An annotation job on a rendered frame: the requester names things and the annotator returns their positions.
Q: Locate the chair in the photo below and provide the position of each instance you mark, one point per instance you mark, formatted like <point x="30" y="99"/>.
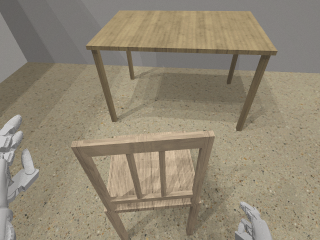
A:
<point x="151" y="171"/>

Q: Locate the table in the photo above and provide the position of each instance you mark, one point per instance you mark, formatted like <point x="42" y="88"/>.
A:
<point x="205" y="32"/>

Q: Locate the right robot hand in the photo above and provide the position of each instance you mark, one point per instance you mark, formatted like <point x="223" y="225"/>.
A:
<point x="256" y="230"/>

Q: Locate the robot left forearm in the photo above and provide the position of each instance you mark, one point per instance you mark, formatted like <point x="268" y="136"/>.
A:
<point x="7" y="231"/>

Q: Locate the left robot hand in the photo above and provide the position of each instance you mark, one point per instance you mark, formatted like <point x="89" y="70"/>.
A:
<point x="9" y="141"/>

